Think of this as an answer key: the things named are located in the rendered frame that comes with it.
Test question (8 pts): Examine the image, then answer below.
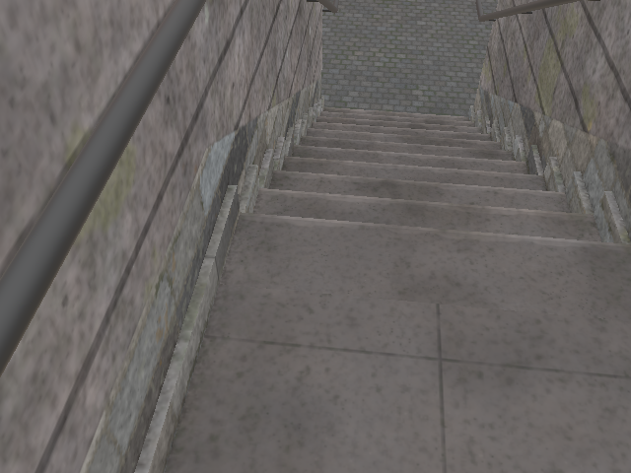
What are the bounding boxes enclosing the stairs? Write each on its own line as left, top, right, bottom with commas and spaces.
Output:
253, 107, 601, 241

